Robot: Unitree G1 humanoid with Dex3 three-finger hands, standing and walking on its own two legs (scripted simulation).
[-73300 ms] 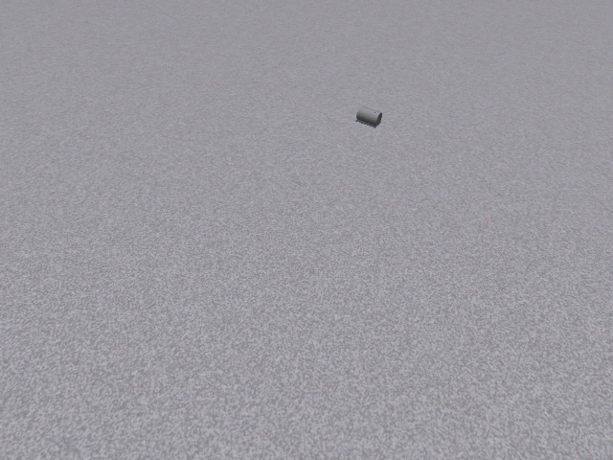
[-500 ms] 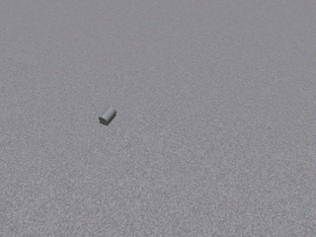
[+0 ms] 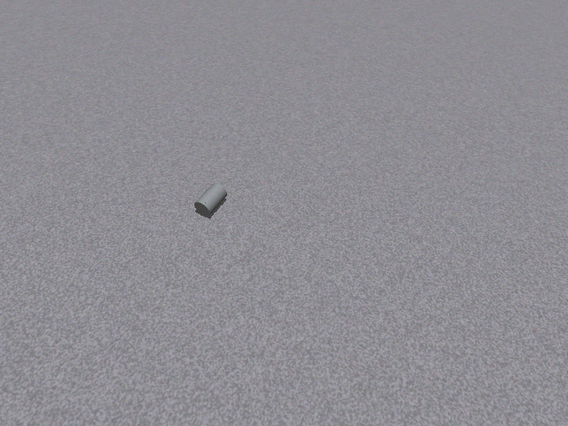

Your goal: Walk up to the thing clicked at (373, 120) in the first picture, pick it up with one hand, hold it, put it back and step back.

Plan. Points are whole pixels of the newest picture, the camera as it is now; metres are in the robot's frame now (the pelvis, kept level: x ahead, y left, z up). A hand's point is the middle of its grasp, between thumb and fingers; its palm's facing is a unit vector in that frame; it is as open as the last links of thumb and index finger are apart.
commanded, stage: step back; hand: left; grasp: from above
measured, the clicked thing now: (211, 199) +1.11 +0.33 -0.72
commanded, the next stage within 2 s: stand in 0.06 s
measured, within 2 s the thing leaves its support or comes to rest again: neither
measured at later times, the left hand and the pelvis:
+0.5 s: hand out of the picture +0.09 +0.25 -0.13, palm faces -0.02 -0.94 -0.34, open 7.4 cm; pelvis +0.01 -0.01 +0.02, yaw +0 degrees
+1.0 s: hand out of the picture +0.08 +0.24 -0.13, palm faces -0.03 -0.94 -0.35, open 7.4 cm; pelvis +0.01 -0.01 +0.02, yaw +0 degrees
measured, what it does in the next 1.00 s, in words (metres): stands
